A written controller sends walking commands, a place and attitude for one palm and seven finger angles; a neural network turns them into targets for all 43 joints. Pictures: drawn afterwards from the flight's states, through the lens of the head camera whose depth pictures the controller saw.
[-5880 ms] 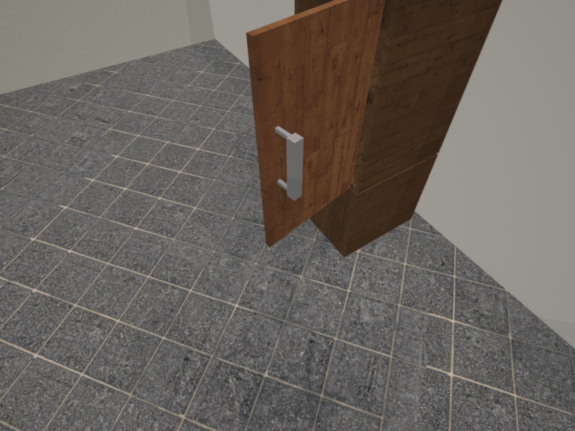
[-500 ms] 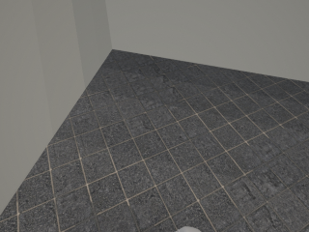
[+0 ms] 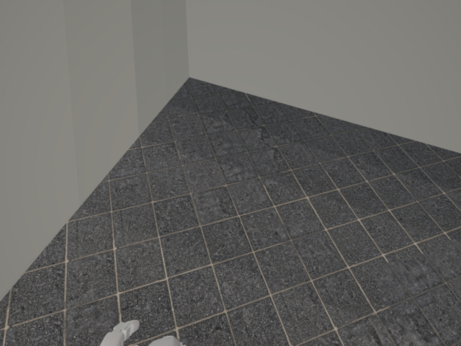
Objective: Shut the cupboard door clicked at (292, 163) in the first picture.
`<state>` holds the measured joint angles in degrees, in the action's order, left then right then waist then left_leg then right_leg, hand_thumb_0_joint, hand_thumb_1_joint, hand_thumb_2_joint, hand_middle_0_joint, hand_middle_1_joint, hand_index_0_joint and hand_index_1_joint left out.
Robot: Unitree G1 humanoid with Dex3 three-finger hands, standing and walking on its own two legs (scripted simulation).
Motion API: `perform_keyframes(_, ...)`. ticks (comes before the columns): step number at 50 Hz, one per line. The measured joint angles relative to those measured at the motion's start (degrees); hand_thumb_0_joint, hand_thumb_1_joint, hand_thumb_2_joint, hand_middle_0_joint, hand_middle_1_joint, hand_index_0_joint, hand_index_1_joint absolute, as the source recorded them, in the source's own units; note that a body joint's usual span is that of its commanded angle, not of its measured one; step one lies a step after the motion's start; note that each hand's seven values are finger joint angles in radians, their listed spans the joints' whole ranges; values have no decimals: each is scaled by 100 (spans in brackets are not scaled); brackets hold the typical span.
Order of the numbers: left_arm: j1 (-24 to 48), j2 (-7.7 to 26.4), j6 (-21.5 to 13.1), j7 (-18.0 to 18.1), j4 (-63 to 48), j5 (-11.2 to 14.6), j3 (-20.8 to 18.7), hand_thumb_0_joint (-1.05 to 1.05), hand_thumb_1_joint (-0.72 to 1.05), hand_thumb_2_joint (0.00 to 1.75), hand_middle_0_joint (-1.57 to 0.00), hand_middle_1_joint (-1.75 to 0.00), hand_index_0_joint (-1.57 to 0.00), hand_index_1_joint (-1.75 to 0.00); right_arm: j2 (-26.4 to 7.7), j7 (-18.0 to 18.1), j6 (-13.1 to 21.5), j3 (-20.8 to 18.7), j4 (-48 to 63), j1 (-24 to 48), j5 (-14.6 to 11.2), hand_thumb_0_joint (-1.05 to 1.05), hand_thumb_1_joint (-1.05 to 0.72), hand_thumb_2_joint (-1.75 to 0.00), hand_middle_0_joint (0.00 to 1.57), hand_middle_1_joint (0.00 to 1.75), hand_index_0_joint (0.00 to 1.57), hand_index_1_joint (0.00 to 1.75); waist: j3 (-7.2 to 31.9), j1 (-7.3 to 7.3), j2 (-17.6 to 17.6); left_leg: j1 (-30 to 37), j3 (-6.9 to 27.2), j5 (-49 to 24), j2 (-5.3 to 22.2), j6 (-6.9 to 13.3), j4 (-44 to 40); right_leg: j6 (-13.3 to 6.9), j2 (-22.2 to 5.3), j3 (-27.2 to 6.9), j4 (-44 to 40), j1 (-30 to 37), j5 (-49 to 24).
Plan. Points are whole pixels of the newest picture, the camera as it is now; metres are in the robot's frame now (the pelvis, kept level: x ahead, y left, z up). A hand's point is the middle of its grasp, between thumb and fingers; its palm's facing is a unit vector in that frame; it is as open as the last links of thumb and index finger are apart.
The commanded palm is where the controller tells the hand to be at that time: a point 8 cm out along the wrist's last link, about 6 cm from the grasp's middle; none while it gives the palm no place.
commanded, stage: walk to a spot facing it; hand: left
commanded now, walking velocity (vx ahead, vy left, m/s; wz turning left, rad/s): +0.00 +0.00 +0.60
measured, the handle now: out of the picture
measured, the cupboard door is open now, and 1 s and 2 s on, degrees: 100 100 100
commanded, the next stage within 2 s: none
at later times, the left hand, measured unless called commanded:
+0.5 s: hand out of the picture +0.05 +0.18 -0.14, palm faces +0.29 -0.90 -0.34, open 7.4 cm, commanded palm none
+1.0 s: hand out of the picture -0.03 +0.16 -0.16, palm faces +0.59 -0.77 -0.26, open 7.4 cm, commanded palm none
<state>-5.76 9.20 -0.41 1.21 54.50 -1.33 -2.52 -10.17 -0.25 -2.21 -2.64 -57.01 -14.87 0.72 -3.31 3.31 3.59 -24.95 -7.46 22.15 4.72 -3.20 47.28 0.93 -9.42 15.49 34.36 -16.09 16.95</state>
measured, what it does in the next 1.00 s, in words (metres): steps on the spot, turning left: left foot, then right foot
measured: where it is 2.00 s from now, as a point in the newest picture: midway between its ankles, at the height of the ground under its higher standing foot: outside the picture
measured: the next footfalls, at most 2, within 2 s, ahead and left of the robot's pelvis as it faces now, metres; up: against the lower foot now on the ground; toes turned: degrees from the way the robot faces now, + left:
left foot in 0.04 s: +0.09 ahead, +0.12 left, +0.00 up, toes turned +10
right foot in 0.42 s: +0.10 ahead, -0.14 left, +0.00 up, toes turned +11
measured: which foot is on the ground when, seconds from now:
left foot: up 0.00-0.02, down 0.04-0.42, up 0.44-0.80, down 0.82-1.00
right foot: down 0.00-0.04, up 0.06-0.40, down 0.42-0.82, up 0.84-1.00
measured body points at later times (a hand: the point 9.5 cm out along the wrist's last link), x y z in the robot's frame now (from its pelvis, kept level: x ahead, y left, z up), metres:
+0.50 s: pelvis +0.04 -0.05 +0.00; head +0.09 -0.07 +0.45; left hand +0.03 +0.23 -0.12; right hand +0.20 -0.28 -0.16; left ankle +0.01 +0.09 -0.67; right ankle +0.06 -0.15 -0.73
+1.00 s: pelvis +0.03 -0.06 +0.00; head +0.07 -0.02 +0.45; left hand -0.06 +0.20 -0.14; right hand +0.28 -0.21 -0.13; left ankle -0.01 +0.04 -0.73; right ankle +0.10 -0.19 -0.66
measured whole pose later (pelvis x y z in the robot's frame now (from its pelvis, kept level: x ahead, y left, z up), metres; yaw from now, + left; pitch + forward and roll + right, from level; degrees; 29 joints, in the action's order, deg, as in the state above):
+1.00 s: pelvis +0.03 -0.06 +0.00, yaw +36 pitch +1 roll +1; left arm -9.7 15.1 3.8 0.4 52.6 -1.3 -4.0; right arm -12.8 0.0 -2.7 -2.5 -51.4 -6.4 1.2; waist -5.8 -0.8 2.4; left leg -17.0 -0.9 14.1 -0.7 0.9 30.5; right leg 4.2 -5.7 1.9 61.8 -27.8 24.6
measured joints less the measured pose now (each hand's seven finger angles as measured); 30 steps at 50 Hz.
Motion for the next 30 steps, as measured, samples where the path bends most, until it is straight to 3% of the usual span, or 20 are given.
perform_keyframes(2, -114, 42, 80, -30, -26, 8, -27, -1, 92, 90, -21, -30, -20, -30, -149, -29, 53, -35, 217, 95, 24, 0, -91, -90, 20, 30, 20, 30, 85, -50, -77, 258, 28, -548, -8, 56, -859, 89, -52, 140, 410, -80, 278)
perform_keyframes(3, -159, 87, 147, -40, -31, 23, -50, -1, 92, 90, -21, -30, -20, -30, -197, -22, 96, -71, 289, 154, 49, 0, -91, -90, 20, 30, 20, 30, 148, -40, -100, 141, 109, -606, -34, 183, -810, 182, -48, 59, 831, -270, 751)
perform_keyframes(5, -200, 263, 305, -42, -24, 18, -105, -1, 92, 90, -21, -30, -20, -30, -191, 11, 125, -72, 380, 315, 84, 0, -91, -90, 20, 30, 20, 30, 146, -76, -5, 9, 146, -459, -121, 437, -552, 220, 122, -554, 1919, -742, 1289)
perform_keyframes(8, -218, 447, 385, -63, 17, -31, -197, 0, 92, 90, -20, -30, -20, -30, -198, 71, 147, -47, 503, 371, 94, 0, -91, -90, 20, 30, 20, 30, 177, -146, -11, 77, 280, -566, -225, 485, -839, 269, 365, -1050, 3052, -1257, 968)
perform_keyframes(10, -228, 525, 381, -73, -11, -28, -217, 0, 91, 90, -20, -30, -20, -30, -223, 97, 146, -22, 535, 398, 84, 0, -90, -90, 20, 30, 20, 30, 152, -211, -66, 197, 386, -759, -299, 460, -1176, 318, 445, -1223, 3262, -1401, 688)
perform_keyframes(15, -311, 619, 366, -62, -135, 16, -200, 1, 91, 90, -20, -30, -20, -30, -307, 65, 81, -18, 567, 461, 79, 0, -90, -90, 20, 30, 20, 30, 64, -304, -285, 408, 687, -1066, -394, 381, -1711, 366, 573, -1404, 2322, -1170, 674)
perform_keyframes(18, -344, 615, 349, -52, -194, 41, -164, 1, 91, 90, -20, -30, -20, -30, -360, 30, 3, -53, 578, 492, 82, 0, -90, -90, 20, 30, 20, 30, 5, -275, -429, 389, 916, -1098, -437, 272, -1709, 323, 676, -1419, 1321, -772, 712)
perform_keyframes(20, -398, 598, 288, -55, -258, 54, -130, 1, 91, 90, -20, -30, -20, -30, -400, 14, -69, -87, 586, 492, 57, 0, -90, -90, 21, 30, 20, 30, -9, -265, -506, 291, 1078, -1037, -488, 174, -1538, 276, 734, -1373, 367, -353, 358)
perform_keyframes(22, -455, 518, 198, -32, -297, 5, -93, 1, 91, 90, -20, -30, -20, -30, -467, -1, -156, -156, 550, 528, 11, 0, -90, -90, 21, 30, 20, 30, -47, -291, -606, 28, 1165, -311, -532, 151, -875, -92, 736, -1249, 79, -215, 189)
perform_keyframes(23, -479, 459, 182, -22, -306, -7, -50, 1, 91, 90, -20, -30, -20, -30, -506, -13, -204, -186, 522, 554, 10, 0, -90, -90, 20, 30, 20, 30, -89, -287, -640, -156, 1140, 128, -580, 148, -263, -173, 690, -1158, 115, -181, 207)
perform_keyframes(27, -653, 239, 145, 12, -292, 4, 53, 1, 90, 90, -20, -30, -20, -30, -578, -80, -302, -230, 437, 678, 30, 0, -90, -90, 20, 30, 20, 30, -200, -267, -598, -618, 825, 242, -545, 17, 1609, -229, 504, -881, -245, 110, 98)
perform_keyframes(30, -747, 136, 122, 15, -262, 1, 103, 1, 90, 90, -20, -30, -20, -30, -524, -104, -305, -200, 438, 746, 9, 0, -90, -90, 20, 30, 20, 30, -264, -236, -444, -480, 622, 173, -427, -91, 1475, -246, 377, -675, -509, 282, -4)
